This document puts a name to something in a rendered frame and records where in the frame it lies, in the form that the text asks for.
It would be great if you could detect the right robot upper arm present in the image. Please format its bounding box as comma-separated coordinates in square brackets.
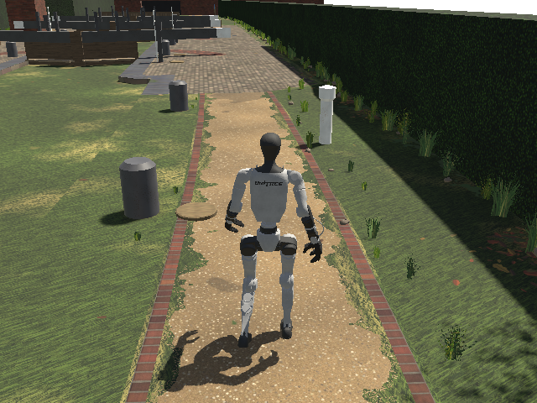
[287, 170, 309, 217]

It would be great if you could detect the robot left hand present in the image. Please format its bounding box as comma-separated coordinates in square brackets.
[225, 219, 244, 233]

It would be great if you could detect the robot torso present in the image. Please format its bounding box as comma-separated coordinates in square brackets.
[250, 165, 289, 252]

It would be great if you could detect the right robot shin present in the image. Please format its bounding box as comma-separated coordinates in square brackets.
[282, 274, 294, 327]

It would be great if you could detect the left robot upper arm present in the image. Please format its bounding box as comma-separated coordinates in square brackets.
[229, 168, 253, 213]

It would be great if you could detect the robot left forearm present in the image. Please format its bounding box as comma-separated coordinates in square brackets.
[225, 200, 238, 224]

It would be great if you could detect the robot right forearm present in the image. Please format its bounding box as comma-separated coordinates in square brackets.
[301, 205, 320, 244]

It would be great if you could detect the robot right hand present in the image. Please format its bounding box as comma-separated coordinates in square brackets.
[303, 241, 322, 263]

